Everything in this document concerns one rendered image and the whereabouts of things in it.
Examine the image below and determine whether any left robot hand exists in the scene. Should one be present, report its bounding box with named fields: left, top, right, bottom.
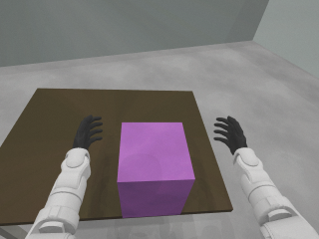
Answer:
left=72, top=115, right=103, bottom=150

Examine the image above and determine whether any right robot forearm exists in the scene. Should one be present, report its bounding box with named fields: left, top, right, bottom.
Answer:
left=232, top=147, right=319, bottom=239

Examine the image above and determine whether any right robot hand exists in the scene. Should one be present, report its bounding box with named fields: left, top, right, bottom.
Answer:
left=213, top=116, right=248, bottom=155

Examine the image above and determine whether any carton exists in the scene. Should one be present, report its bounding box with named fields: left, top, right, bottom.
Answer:
left=117, top=122, right=195, bottom=218

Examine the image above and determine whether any table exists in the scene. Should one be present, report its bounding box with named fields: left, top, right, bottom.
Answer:
left=0, top=88, right=233, bottom=239

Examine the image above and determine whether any left robot forearm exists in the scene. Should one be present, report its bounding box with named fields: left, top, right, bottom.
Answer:
left=25, top=147, right=91, bottom=239

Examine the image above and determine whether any robot right upper arm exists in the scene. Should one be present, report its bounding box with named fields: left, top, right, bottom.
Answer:
left=259, top=215, right=317, bottom=239

